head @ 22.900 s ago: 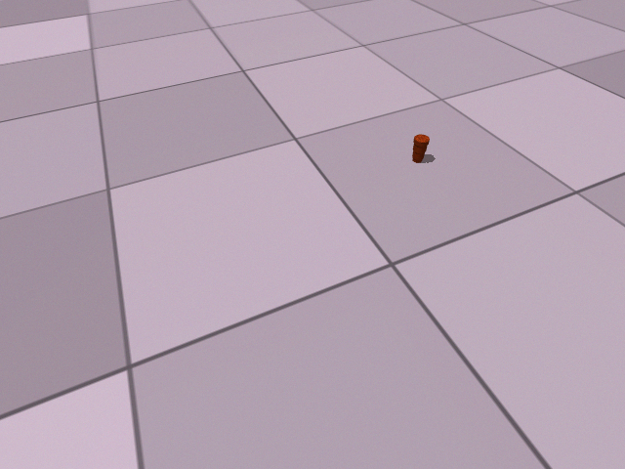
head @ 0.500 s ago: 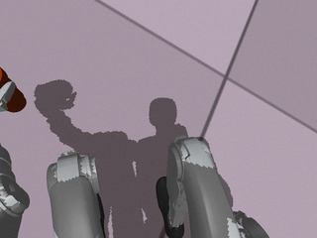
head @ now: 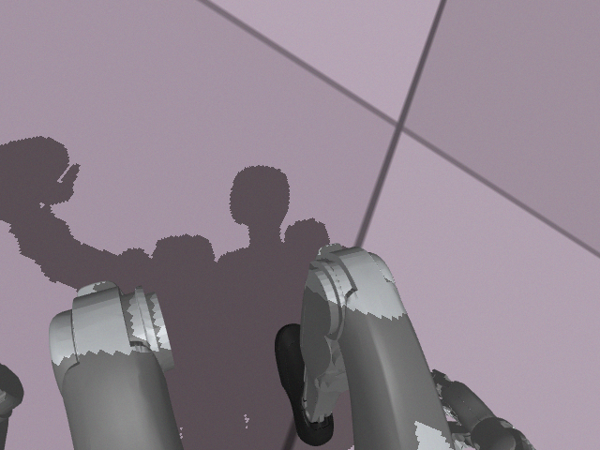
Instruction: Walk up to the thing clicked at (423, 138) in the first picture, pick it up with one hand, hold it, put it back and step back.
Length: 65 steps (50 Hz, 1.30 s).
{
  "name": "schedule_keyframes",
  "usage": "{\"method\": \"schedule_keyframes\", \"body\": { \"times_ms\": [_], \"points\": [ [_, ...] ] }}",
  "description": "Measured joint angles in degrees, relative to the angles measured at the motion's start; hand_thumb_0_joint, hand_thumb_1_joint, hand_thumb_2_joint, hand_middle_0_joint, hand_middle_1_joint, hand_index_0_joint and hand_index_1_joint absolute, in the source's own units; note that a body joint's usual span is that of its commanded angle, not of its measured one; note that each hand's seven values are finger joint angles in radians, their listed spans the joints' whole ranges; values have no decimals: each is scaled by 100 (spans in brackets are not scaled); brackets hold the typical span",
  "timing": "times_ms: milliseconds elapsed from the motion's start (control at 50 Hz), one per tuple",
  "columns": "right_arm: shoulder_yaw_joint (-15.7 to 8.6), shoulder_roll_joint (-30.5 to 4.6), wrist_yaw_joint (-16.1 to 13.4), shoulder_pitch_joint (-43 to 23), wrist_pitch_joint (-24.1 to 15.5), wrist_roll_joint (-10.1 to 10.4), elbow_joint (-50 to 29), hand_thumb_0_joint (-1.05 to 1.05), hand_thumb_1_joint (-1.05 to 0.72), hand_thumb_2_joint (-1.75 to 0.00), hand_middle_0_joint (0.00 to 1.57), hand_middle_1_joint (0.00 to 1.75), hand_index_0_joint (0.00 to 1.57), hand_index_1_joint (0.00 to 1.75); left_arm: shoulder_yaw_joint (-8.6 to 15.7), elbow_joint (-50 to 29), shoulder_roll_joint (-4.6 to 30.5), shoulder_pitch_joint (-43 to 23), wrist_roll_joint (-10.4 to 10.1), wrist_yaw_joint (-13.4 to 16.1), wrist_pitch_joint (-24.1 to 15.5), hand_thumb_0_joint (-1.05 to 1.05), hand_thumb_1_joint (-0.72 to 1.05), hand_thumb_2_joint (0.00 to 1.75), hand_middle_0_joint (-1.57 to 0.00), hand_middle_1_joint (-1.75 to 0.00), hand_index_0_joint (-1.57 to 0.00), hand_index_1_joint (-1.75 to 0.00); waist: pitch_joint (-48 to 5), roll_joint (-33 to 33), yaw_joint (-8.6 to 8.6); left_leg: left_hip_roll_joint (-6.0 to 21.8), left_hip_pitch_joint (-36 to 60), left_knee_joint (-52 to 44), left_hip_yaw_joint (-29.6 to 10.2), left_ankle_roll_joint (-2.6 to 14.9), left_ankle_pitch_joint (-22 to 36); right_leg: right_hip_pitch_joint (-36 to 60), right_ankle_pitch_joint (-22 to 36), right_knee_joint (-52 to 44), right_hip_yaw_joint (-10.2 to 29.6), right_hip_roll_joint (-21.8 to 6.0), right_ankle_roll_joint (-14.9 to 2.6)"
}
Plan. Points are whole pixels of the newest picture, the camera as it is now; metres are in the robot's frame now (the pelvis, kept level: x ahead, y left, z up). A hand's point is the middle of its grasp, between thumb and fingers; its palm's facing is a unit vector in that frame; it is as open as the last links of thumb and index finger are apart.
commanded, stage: lower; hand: left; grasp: from the side
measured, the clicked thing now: out of the picture +0.47 +0.36 -0.15
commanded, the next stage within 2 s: loosen in 1.06 s
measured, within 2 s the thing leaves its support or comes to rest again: neither
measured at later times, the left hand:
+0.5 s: hand out of the picture +0.46 +0.36 -0.15, palm faces +0.54 -0.84 -0.05, open 6.7 cm
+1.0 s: hand out of the picture +0.47 +0.36 -0.17, palm faces +0.54 -0.84 -0.04, open 6.8 cm
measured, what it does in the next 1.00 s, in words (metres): stands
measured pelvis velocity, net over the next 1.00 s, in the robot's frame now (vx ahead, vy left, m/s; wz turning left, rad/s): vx -0.01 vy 0.01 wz -0.09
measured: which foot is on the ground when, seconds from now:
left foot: down 0.00-1.00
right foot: down 0.00-1.00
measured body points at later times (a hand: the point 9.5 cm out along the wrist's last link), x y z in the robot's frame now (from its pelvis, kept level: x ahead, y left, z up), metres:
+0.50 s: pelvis +0.00 +0.01 -0.01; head +0.25 +0.15 +0.32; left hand +0.43 +0.40 -0.15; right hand +0.12 -0.27 -0.07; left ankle +0.08 +0.14 -0.27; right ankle +0.11 -0.12 -0.27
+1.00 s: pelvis -0.01 +0.01 -0.01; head +0.25 +0.17 +0.31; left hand +0.43 +0.40 -0.17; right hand +0.13 -0.25 -0.05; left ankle +0.08 +0.14 -0.27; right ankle +0.11 -0.12 -0.27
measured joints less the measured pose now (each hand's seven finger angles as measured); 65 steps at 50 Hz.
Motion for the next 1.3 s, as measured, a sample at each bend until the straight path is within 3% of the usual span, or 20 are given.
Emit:
{"method": "schedule_keyframes", "body": {
  "times_ms": [120, 340, 540, 1020, 1300],
  "points": [
    [206, -52, 19, -114, -3, -60, -98, 0, -90, -90, 20, 30, 20, 30, 0, 264, 183, -45, -83, 101, -162, 1, -28, 97, -55, -108, -126, -139, 130, -87, -65, 9, 10, 91, -78, 19, -6, 38, 34, 20, -52, 39, 35],
    [697, -143, 25, -402, -5, -269, -324, 0, -90, -90, 20, 30, 20, 30, 130, 774, 656, -13, -69, 229, -549, 2, -34, 99, -57, -112, -129, -142, 522, -413, -206, 30, 113, 299, -301, -8, -75, 153, 89, 80, -201, 132, 76],
    [982, -243, -18, -625, 29, -434, -436, 0, -90, -90, 20, 30, 20, 30, 140, 972, 1056, -34, -69, 283, -774, 2, -37, 101, -59, -114, -128, -142, 799, -623, -247, 41, 173, 445, -470, -6, -134, 249, 116, 94, -310, 205, 130],
    [1433, -262, -87, -935, 101, -585, -725, -1, -89, -90, 20, 30, 21, 30, -57, 1308, 1431, -28, -103, 434, -1046, 2, -43, 103, -62, -117, -132, -148, 978, -882, -223, 74, 301, 598, -701, 74, -194, 475, 180, 12, -469, 327, 224],
    [1566, -266, -105, -1025, 112, -585, -813, -1, -89, -89, 20, 30, 21, 30, -167, 1472, 1505, 6, -289, 433, -1229, 2, -41, 99, -65, -113, -135, -143, 968, -913, -215, 110, 316, 625, -751, 114, -204, 500, 222, -25, -501, 375, 254]
  ]
}}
